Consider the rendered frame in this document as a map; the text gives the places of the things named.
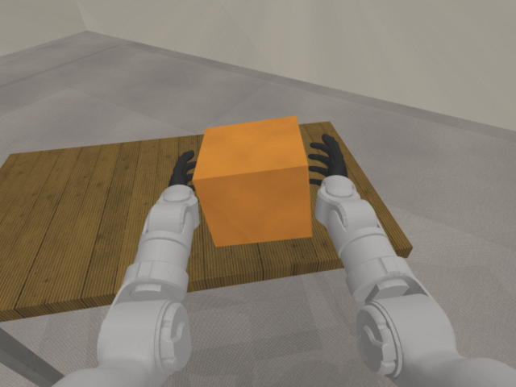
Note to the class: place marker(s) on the robot right hand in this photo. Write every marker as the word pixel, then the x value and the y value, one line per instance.
pixel 335 162

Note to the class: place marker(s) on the table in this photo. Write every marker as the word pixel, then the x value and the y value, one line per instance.
pixel 71 220

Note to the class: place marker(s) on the right robot forearm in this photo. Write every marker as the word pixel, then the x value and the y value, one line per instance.
pixel 374 271

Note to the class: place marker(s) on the robot left hand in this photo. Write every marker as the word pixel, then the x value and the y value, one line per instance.
pixel 181 168

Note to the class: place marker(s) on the left robot upper arm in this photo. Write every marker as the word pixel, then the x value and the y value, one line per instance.
pixel 141 344

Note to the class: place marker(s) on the left robot forearm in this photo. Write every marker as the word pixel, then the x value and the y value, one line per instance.
pixel 159 269

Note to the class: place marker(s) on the carton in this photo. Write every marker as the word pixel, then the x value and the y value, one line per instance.
pixel 252 181

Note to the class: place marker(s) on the right robot upper arm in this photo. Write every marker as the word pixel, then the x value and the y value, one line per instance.
pixel 409 340

